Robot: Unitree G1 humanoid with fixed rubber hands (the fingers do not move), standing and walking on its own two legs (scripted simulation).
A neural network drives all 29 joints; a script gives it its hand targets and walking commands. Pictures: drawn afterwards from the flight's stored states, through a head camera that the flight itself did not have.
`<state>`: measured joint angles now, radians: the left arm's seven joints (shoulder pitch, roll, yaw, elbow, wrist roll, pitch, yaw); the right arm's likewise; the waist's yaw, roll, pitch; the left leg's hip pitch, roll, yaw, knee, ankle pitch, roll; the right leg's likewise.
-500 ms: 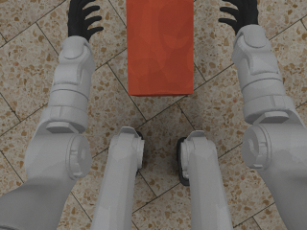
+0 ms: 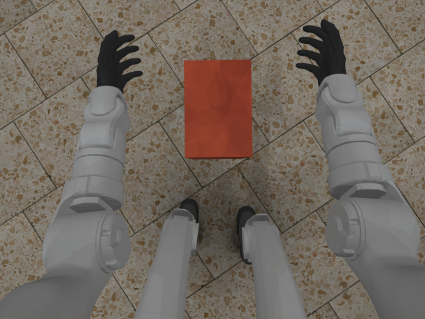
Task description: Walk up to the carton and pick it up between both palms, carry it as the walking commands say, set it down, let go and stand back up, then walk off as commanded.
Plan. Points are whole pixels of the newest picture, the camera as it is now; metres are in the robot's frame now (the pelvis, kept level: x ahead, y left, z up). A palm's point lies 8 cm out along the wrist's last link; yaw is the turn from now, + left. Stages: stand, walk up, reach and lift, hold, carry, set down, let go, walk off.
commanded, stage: set down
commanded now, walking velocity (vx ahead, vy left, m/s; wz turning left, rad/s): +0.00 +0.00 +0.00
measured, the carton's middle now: (217, 116) +0.51 +0.02 -0.51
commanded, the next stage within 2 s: let go in 0.16 s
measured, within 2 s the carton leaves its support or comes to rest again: neither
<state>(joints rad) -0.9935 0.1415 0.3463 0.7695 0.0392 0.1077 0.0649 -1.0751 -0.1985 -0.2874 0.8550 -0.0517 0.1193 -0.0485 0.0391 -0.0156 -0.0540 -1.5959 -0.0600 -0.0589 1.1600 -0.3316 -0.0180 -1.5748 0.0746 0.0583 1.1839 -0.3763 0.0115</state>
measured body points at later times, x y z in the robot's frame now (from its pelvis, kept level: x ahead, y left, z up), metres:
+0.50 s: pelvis +0.04 +0.01 +0.07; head +0.31 +0.01 +0.43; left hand +0.43 +0.22 -0.06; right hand +0.45 -0.18 -0.06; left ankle +0.08 +0.12 -0.60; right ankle +0.06 -0.11 -0.60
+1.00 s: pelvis +0.09 +0.00 +0.14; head +0.16 +0.00 +0.58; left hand +0.26 +0.23 +0.05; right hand +0.28 -0.23 +0.05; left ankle +0.08 +0.12 -0.60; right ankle +0.06 -0.11 -0.60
